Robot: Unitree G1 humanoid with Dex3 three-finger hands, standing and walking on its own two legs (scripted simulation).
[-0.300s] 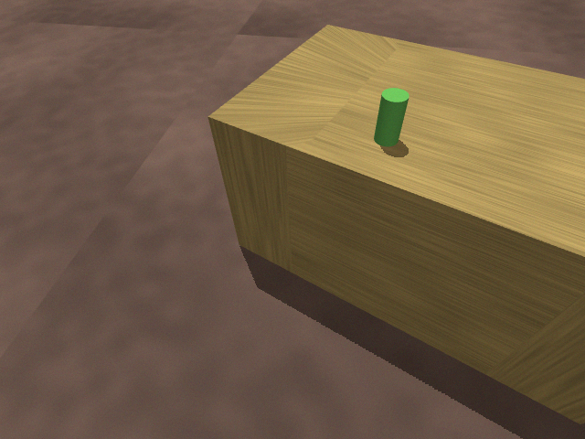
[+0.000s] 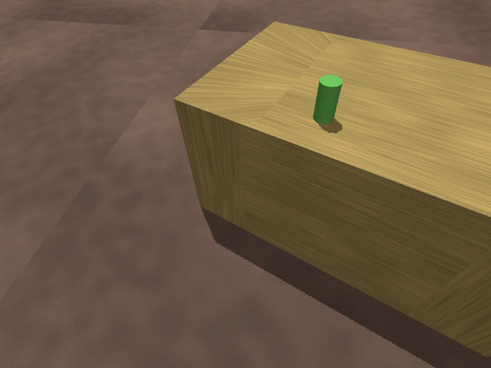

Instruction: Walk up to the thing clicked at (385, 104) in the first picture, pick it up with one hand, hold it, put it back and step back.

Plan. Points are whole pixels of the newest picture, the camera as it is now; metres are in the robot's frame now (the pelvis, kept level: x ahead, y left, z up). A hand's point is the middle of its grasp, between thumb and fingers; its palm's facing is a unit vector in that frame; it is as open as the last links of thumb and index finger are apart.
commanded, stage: stand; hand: left
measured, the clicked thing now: (326, 100) +0.84 -0.22 -0.07
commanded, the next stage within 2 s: walk up in 0.82 s
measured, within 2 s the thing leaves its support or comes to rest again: neither
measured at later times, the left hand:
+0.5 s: hand out of the picture +0.09 +0.25 -0.15, palm faces -0.03 -0.94 -0.34, open 7.4 cm
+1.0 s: hand out of the picture +0.11 +0.25 -0.15, palm faces -0.15 -0.92 -0.35, open 7.4 cm
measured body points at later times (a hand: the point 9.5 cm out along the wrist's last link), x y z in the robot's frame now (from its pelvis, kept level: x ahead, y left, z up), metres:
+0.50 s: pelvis +0.01 +0.00 +0.00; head +0.02 +0.00 +0.45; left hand +0.09 +0.30 -0.13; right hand +0.09 -0.30 -0.14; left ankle +0.01 +0.14 -0.75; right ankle +0.00 -0.11 -0.75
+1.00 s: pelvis +0.03 -0.02 -0.01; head +0.04 -0.03 +0.44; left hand +0.12 +0.30 -0.13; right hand +0.07 -0.35 -0.13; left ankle +0.01 +0.14 -0.75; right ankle +0.03 -0.14 -0.71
